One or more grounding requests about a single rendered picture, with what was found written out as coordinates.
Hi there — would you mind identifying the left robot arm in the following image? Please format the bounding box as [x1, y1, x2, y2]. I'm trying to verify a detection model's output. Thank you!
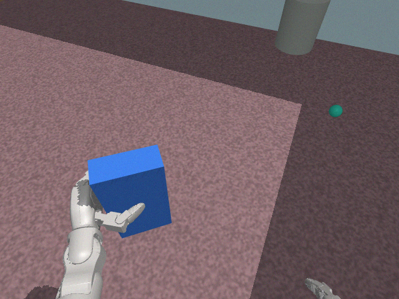
[55, 227, 107, 299]

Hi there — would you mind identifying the right robot hand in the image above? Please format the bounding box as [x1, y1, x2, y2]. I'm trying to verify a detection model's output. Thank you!
[305, 278, 340, 299]

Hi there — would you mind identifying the left robot hand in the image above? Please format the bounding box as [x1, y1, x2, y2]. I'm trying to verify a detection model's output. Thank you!
[70, 171, 145, 233]

